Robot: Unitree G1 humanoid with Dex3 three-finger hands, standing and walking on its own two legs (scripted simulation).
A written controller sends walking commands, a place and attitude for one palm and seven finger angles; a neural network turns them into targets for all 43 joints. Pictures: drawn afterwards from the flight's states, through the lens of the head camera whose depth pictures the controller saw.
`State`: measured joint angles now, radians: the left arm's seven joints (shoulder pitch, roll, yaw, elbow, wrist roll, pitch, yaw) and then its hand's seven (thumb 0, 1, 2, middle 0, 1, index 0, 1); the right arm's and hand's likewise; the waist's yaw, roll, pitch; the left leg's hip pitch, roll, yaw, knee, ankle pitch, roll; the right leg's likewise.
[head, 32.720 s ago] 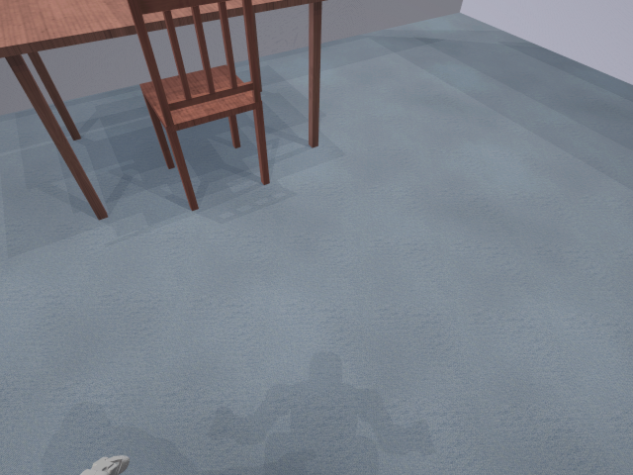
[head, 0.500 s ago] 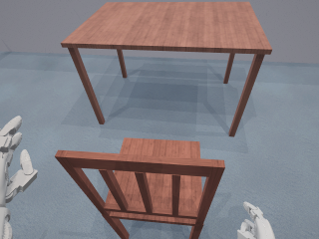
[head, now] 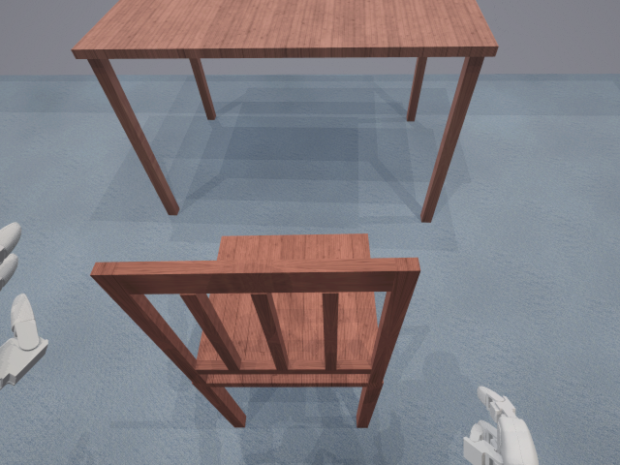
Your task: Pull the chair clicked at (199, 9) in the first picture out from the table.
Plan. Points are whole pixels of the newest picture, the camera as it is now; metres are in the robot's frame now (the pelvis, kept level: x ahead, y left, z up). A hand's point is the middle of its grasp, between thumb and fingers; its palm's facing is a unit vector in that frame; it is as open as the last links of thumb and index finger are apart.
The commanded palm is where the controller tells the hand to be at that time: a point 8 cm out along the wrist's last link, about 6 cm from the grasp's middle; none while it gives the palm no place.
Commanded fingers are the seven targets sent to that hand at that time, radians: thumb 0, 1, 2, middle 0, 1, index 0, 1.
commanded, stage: step back with the hand held close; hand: left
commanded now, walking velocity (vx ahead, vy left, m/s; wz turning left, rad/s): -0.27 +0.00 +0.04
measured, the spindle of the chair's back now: (273, 333) +0.32 +0.09 -0.10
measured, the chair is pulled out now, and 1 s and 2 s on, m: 0.67 0.67 0.67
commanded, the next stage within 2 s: stop stepping back and stand still in 1.10 s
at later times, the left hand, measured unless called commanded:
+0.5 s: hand out of the picture +0.13 +0.29 +0.16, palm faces +0.48 -0.71 -0.52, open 7.4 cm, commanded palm +0.06 +0.31 +0.18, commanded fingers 0.00 0.90 0.90 -0.20 -0.30 -0.20 -0.30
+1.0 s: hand out of the picture +0.10 +0.28 +0.18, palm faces +0.46 -0.74 -0.50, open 7.4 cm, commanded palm +0.04 +0.30 +0.18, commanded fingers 0.00 0.90 0.90 -0.20 -0.30 -0.20 -0.30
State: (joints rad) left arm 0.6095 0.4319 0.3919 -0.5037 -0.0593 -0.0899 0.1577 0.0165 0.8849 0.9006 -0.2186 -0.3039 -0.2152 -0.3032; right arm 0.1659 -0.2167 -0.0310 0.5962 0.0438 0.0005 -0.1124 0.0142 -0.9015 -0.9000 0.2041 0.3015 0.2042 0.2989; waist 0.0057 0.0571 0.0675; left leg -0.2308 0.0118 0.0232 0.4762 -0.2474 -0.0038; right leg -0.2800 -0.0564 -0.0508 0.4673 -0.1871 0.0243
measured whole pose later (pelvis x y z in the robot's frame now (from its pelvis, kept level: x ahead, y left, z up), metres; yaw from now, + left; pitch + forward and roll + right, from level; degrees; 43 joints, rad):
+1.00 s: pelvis -0.10 +0.00 -0.01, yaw +1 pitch +4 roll -3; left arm 0.57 0.46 0.51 -0.62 -0.05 -0.23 0.17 0.02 0.89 0.90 -0.21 -0.30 -0.21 -0.30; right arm 0.18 -0.15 -0.02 0.66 0.00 -0.18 -0.05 0.01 -0.90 -0.90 0.21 0.30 0.21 0.30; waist 0.02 0.00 0.04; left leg -0.44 0.08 0.00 0.57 -0.19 -0.01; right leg -0.28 0.00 -0.03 0.61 -0.34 0.00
